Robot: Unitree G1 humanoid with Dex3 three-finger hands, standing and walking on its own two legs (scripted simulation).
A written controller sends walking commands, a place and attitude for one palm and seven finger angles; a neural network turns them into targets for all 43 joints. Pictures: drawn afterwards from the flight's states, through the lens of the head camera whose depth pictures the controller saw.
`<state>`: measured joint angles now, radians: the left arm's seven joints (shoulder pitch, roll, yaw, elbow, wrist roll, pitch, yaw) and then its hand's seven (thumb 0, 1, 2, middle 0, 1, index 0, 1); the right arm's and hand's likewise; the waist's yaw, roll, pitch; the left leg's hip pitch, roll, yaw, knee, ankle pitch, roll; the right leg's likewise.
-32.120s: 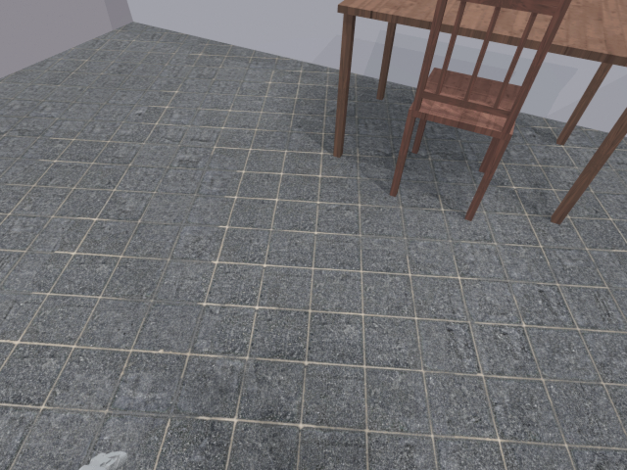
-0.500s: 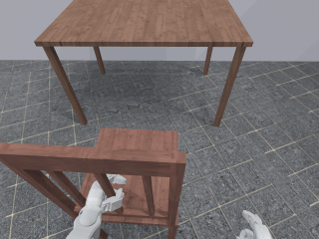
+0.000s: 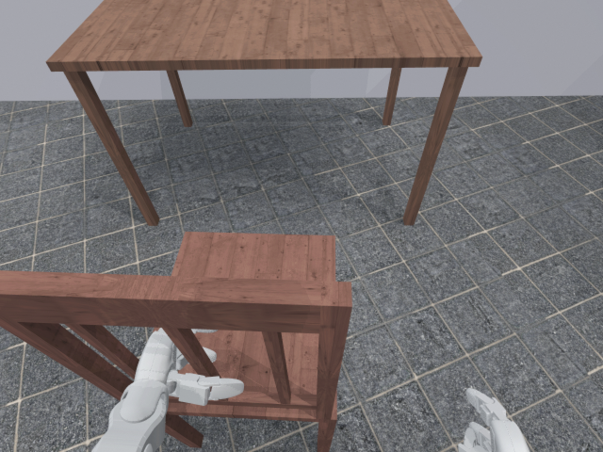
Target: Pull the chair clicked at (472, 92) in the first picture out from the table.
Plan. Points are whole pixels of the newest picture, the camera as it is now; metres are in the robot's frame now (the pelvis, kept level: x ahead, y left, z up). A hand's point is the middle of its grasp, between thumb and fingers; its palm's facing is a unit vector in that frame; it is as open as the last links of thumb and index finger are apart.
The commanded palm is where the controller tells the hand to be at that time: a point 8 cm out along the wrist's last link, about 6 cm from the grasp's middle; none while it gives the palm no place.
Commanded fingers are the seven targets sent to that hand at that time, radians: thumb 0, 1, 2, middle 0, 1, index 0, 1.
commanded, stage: open the thumb and straighten the fingers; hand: left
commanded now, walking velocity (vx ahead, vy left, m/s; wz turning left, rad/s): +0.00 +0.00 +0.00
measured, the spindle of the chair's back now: (203, 365) +0.25 +0.15 -0.05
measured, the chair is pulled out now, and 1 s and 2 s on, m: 0.67 0.67 0.67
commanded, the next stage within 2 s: draw the fingers out of the gap in 0.38 s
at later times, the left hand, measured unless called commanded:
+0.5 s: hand (204, 373) +0.24 +0.15 -0.05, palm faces -0.01 -0.98 -0.18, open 17.3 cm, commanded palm +0.21 +0.20 -0.02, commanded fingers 0.00 -0.55 0.20 0.00 0.00 0.00 0.00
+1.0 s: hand (189, 431) +0.17 +0.15 -0.04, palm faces +0.03 -0.98 -0.20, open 17.5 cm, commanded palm +0.14 +0.20 -0.02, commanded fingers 0.00 -0.55 0.20 0.00 0.00 0.00 0.00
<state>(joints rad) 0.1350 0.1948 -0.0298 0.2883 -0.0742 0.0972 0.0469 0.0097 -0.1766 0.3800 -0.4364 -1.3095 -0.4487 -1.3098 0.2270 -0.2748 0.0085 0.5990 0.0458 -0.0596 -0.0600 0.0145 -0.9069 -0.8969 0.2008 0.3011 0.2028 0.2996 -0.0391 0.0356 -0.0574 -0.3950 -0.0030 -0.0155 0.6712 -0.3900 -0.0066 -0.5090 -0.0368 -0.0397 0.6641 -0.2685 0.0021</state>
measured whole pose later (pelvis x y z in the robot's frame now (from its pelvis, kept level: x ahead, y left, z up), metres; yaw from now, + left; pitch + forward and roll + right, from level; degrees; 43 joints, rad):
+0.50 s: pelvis +0.03 +0.00 -0.02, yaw +2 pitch +11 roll -1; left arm 0.34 0.19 -0.08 -0.03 -0.05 0.24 0.03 -0.01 -0.53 0.20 -0.02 -0.07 -0.02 -0.06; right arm 0.24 -0.27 0.03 0.52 0.03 -0.12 -0.09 0.01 -0.91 -0.90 0.20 0.30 0.20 0.30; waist -0.02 0.07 -0.12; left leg -0.52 -0.01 -0.05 0.85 -0.52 0.00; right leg -0.62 -0.05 -0.07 0.84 -0.41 0.01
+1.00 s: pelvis +0.02 +0.00 -0.03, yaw +2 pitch +10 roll -1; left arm 0.62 0.21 -0.10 -0.26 -0.03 0.23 0.04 -0.01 -0.53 0.20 -0.01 -0.01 -0.01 0.00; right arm 0.27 -0.24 0.02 0.47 0.03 -0.13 -0.12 0.02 -0.90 -0.90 0.20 0.30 0.20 0.30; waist 0.00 0.06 -0.16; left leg -0.58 -0.01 -0.06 0.94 -0.55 -0.01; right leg -0.67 -0.05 -0.08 0.91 -0.42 0.00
